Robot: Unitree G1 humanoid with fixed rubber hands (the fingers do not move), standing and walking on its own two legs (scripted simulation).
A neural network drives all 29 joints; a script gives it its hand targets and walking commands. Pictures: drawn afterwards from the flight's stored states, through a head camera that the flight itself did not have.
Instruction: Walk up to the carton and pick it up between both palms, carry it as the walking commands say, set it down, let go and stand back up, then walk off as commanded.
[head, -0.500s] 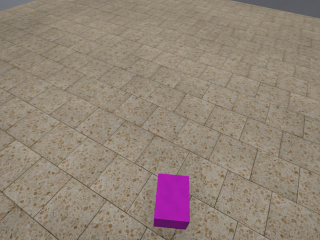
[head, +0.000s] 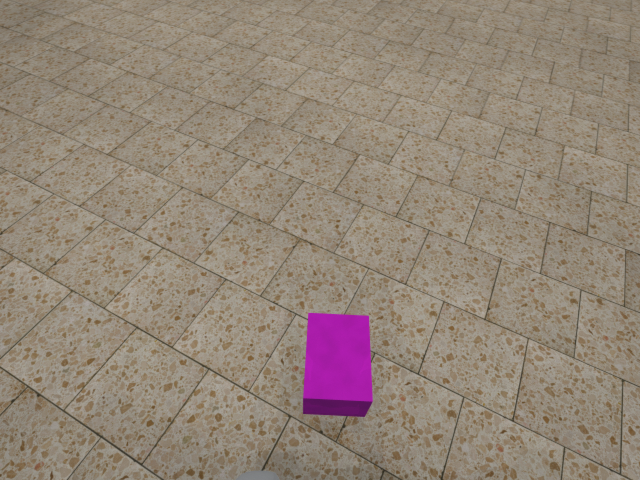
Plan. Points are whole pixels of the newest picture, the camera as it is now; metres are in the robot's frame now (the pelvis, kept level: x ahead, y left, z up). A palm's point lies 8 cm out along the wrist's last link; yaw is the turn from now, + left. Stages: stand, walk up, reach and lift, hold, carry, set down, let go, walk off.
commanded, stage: walk off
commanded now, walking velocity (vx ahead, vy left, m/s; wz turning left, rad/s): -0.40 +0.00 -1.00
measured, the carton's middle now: (336, 364) +0.49 -0.05 -0.68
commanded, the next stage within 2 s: stand in 1.90 s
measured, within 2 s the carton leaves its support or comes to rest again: neither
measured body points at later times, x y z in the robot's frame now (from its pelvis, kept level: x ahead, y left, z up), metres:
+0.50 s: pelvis -0.14 +0.14 +0.01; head -0.08 +0.15 +0.45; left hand +0.06 +0.37 -0.14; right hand -0.11 -0.14 -0.10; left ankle -0.05 +0.17 -0.73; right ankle -0.30 +0.05 -0.59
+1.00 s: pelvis -0.33 +0.26 +0.01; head -0.31 +0.20 +0.45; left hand -0.04 +0.37 -0.09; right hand -0.46 -0.01 -0.13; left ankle -0.26 +0.42 -0.62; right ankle -0.38 +0.11 -0.73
